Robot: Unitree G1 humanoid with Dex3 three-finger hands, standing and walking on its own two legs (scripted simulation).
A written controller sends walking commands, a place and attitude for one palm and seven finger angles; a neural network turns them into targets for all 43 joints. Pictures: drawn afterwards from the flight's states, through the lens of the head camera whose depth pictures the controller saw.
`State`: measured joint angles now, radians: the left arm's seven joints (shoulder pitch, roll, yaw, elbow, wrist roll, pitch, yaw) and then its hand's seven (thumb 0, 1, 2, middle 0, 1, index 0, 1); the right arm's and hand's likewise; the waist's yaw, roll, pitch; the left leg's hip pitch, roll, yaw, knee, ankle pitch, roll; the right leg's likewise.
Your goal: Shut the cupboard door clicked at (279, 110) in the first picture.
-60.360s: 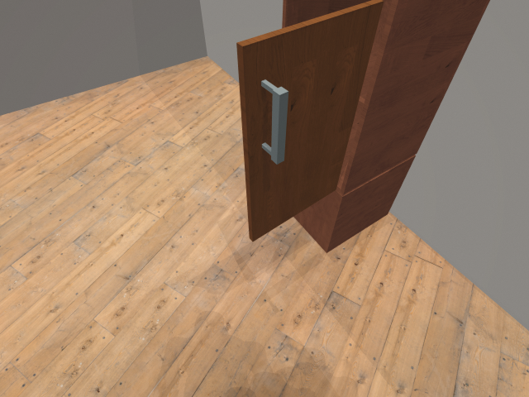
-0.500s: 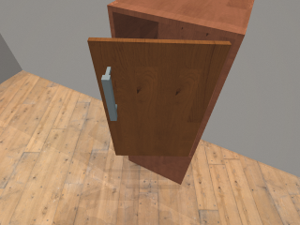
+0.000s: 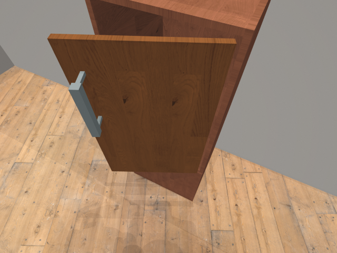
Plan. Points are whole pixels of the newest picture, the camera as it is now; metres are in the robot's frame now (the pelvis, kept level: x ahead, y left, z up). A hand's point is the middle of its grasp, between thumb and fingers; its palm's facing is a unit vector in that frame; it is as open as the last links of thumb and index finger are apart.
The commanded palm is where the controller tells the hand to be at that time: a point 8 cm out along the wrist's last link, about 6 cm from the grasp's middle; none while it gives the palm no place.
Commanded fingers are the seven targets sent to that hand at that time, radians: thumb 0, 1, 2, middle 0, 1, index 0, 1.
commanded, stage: come to a stop and stand still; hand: left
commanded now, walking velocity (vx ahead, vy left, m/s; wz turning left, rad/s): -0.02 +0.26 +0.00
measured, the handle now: (89, 106) +0.41 +0.22 +0.10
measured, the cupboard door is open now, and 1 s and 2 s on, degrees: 25 25 25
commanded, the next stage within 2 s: look again from close up in 0.82 s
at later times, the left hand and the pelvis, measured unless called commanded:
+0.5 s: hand out of the picture +0.02 +0.18 -0.18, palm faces +0.05 -0.97 -0.22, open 7.4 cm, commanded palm none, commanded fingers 0.00 0.90 0.90 -0.20 -0.30 -0.20 -0.30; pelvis +0.00 +0.00 +0.00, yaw +0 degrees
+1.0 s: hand out of the picture +0.01 +0.17 -0.16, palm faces +0.00 -0.98 -0.21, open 7.4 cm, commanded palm none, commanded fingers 0.00 0.90 0.90 -0.20 -0.30 -0.20 -0.30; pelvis -0.01 +0.00 +0.01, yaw +0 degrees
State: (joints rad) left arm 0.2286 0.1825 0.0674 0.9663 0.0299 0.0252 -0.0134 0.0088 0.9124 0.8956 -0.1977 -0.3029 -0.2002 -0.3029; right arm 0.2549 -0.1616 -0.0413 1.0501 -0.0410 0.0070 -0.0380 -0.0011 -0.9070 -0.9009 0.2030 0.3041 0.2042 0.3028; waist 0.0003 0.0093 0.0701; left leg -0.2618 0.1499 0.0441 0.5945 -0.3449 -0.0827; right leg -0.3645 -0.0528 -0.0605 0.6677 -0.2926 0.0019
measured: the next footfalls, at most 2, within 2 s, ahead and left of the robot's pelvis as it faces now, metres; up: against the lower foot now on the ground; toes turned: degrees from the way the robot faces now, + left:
right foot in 0.02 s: +0.04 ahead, -0.16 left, +0.00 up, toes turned -1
left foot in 0.34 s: +0.05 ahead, +0.06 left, +0.00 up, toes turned +5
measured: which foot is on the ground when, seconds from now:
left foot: down 0.00-0.02, up 0.04-0.32, down 0.34-1.00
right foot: up 0.00-0.00, down 0.02-1.00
